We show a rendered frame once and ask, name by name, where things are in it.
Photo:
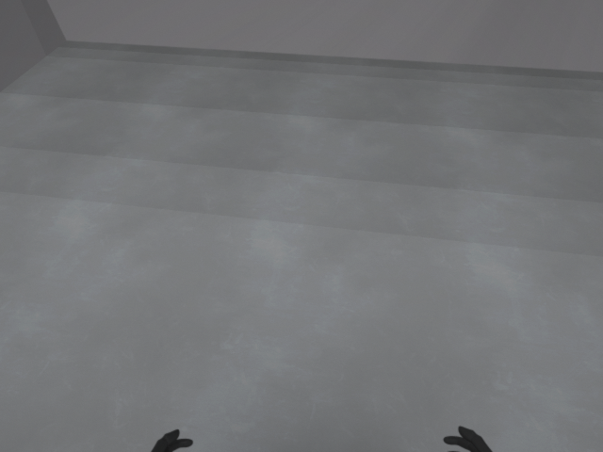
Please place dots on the left robot hand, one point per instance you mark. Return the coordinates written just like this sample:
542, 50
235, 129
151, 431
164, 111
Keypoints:
169, 442

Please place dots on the right robot hand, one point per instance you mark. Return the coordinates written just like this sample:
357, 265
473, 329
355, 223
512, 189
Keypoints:
470, 441

